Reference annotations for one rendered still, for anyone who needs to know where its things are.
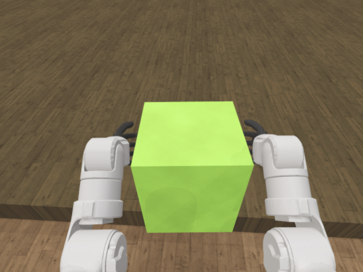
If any left robot forearm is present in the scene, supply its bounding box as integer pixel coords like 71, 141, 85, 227
60, 136, 130, 272

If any carton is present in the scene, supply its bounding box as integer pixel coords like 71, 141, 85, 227
131, 101, 254, 233

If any right robot forearm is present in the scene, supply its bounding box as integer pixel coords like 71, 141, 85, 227
252, 134, 336, 269

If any right robot hand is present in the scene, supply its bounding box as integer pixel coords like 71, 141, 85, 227
243, 120, 267, 165

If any left robot upper arm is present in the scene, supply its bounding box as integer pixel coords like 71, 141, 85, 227
61, 229, 128, 272

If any left robot hand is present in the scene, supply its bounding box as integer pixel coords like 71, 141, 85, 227
113, 121, 138, 165

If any right robot upper arm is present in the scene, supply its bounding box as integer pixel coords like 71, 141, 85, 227
263, 227, 336, 272

